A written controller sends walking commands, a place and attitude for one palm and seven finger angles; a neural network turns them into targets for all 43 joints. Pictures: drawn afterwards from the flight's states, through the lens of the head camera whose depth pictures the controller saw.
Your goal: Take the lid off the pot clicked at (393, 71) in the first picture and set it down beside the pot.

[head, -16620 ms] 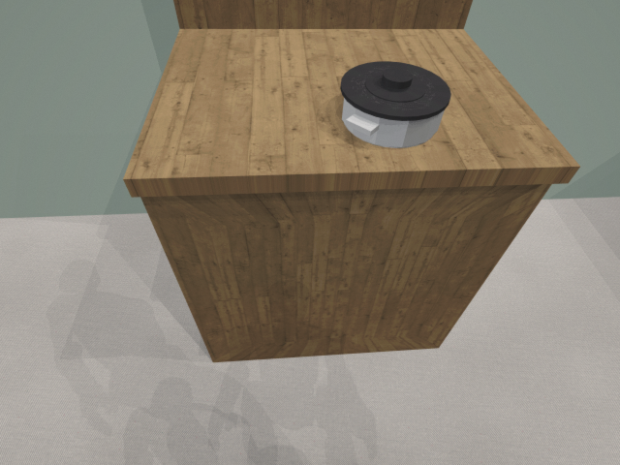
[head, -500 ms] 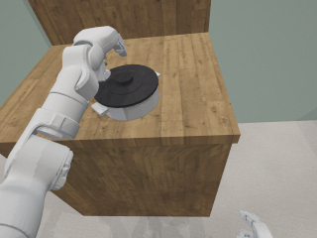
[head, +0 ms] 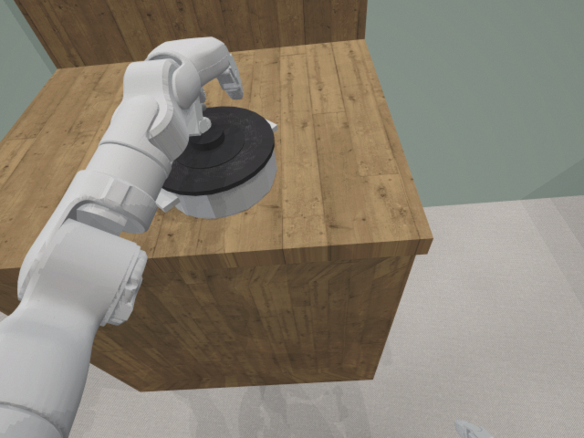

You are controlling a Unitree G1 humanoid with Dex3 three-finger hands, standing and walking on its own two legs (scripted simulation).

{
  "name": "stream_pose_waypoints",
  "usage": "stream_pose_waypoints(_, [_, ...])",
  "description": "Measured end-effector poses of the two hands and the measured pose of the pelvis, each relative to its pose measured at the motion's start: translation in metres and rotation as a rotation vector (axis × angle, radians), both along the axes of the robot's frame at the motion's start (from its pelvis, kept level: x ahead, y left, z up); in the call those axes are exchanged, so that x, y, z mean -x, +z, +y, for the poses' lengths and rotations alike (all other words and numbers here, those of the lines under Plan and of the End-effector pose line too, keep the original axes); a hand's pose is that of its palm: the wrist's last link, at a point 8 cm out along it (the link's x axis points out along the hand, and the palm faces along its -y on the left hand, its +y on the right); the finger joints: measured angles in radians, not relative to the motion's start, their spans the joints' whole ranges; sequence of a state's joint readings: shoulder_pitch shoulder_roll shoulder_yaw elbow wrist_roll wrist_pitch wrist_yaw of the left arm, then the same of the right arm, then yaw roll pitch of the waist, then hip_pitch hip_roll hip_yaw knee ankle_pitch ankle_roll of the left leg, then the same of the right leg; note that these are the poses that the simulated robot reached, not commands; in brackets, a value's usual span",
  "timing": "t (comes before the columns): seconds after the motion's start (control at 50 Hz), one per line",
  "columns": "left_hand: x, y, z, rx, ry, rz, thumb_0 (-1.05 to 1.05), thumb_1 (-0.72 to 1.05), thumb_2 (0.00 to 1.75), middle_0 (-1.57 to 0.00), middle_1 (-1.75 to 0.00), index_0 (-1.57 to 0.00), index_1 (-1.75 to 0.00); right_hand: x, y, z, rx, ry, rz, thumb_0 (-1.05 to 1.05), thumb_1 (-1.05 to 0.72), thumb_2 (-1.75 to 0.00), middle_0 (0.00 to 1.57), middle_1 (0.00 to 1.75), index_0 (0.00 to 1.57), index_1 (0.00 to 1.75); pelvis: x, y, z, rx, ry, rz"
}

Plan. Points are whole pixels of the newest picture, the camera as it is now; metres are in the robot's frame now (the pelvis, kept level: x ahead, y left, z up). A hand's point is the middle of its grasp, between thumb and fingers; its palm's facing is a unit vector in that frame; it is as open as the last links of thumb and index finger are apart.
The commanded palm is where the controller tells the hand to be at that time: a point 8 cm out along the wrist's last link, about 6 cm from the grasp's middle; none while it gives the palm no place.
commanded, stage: move the open hand above the knob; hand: left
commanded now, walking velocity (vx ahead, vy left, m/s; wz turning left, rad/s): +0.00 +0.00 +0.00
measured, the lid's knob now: (206, 136) +0.51 +0.11 +0.15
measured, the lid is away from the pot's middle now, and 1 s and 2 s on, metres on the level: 0.00 0.00 0.00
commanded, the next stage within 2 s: lower the open fingers around the knob in 0.38 s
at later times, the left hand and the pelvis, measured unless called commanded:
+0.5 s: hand (183, 105) +0.49 +0.12 +0.22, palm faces -0.22 -0.01 -0.98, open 10.0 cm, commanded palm +0.48 +0.12 +0.28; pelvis +0.01 +0.01 +0.00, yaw +0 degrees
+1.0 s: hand (190, 124) +0.49 +0.11 +0.19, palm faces -0.28 -0.04 -0.96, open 10.0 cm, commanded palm +0.47 +0.11 +0.24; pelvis +0.01 +0.01 +0.00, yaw +0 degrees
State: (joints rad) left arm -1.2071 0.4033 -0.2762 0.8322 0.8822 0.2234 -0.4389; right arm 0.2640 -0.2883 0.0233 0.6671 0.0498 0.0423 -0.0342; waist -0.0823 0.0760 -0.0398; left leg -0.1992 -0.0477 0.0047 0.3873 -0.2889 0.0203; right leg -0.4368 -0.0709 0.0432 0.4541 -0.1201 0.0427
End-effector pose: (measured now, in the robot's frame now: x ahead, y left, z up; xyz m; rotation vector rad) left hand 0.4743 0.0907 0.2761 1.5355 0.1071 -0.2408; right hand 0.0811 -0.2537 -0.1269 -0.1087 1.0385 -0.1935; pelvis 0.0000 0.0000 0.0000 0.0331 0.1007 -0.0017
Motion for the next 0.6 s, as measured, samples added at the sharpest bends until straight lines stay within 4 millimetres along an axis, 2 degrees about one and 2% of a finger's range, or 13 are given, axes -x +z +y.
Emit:
stream_pose_waypoints(0.08, [-0.007, 0.014, 0.007, 0.004, 0.045, -0.054, 0.00, -0.40, 1.73, -0.90, -0.09, -0.90, -0.08, -0.002, 0.002, 0.003, -0.004, -0.003, -0.011, 0.01, -0.91, -0.90, 0.20, 0.30, 0.20, 0.29, -0.001, 0.000, 0.001, -0.002, -0.007, 0.008])
stream_pose_waypoints(0.16, [-0.007, 0.007, 0.018, -0.022, 0.106, -0.040, 0.00, -0.40, 1.73, -0.90, -0.09, -0.89, -0.08, -0.004, 0.000, 0.006, -0.026, 0.012, 0.004, 0.01, -0.91, -0.90, 0.20, 0.30, 0.20, 0.29, -0.001, 0.000, 0.003, -0.003, -0.009, 0.019])
stream_pose_waypoints(0.24, [0.001, -0.005, 0.012, -0.038, 0.051, -0.014, 0.00, -0.40, 1.73, -0.90, -0.09, -0.89, -0.08, -0.014, 0.000, 0.010, -0.030, 0.031, -0.009, 0.01, -0.91, -0.90, 0.20, 0.30, 0.20, 0.29, -0.003, 0.000, 0.005, 0.001, 0.002, 0.014])
stream_pose_waypoints(0.32, [0.001, 0.003, 0.007, 0.007, 0.017, -0.024, 0.00, -0.40, 1.73, -0.90, -0.09, -0.90, -0.08, -0.028, 0.004, 0.013, -0.017, 0.037, -0.054, 0.01, -0.91, -0.90, 0.20, 0.30, 0.20, 0.29, -0.004, 0.000, 0.006, 0.003, 0.004, 0.006])
stream_pose_waypoints(0.4, [-0.007, 0.011, 0.016, 0.000, 0.086, -0.043, 0.00, -0.40, 1.73, -0.90, -0.09, -0.90, -0.08, -0.034, 0.006, 0.016, -0.022, 0.039, -0.066, 0.01, -0.91, -0.90, 0.20, 0.30, 0.20, 0.29, -0.005, 0.000, 0.006, 0.000, 0.000, 0.014])
stream_pose_waypoints(0.48, [-0.011, 0.002, 0.025, -0.028, 0.127, -0.011, 0.00, -0.40, 1.73, -0.90, -0.09, -0.89, -0.08, -0.033, 0.005, 0.016, -0.028, 0.046, -0.040, 0.01, -0.91, -0.90, 0.20, 0.30, 0.20, 0.29, -0.006, -0.001, 0.006, 0.000, -0.001, 0.025])
stream_pose_waypoints(0.54, [-0.011, -0.008, 0.023, -0.016, 0.096, 0.018, 0.00, -0.40, 1.73, -0.90, -0.09, -0.89, -0.08, -0.031, 0.004, 0.015, -0.021, 0.045, -0.024, 0.01, -0.91, -0.90, 0.20, 0.30, 0.20, 0.29, -0.007, 0.000, 0.007, 0.003, 0.004, 0.026])
stream_pose_waypoints(0.6, [-0.010, -0.008, 0.020, 0.000, 0.063, 0.021, 0.00, -0.40, 1.73, -0.90, -0.09, -0.89, -0.08, -0.030, 0.004, 0.014, -0.011, 0.041, -0.024, 0.01, -0.91, -0.90, 0.20, 0.30, 0.20, 0.29, -0.010, 0.000, 0.008, 0.007, 0.009, 0.025])
